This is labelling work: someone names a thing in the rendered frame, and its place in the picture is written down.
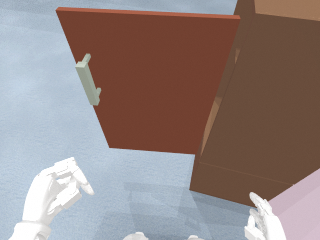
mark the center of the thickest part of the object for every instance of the robot right hand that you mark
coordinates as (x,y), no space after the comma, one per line
(269,225)

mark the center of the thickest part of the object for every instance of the handle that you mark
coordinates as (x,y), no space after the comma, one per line
(86,79)

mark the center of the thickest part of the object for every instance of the cupboard door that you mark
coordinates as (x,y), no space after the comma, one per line
(159,72)

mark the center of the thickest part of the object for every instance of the robot right shin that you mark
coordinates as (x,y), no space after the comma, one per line
(193,236)

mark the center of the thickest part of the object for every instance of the robot left hand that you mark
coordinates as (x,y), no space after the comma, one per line
(39,203)

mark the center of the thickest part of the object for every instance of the robot left forearm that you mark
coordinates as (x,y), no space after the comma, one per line
(31,230)

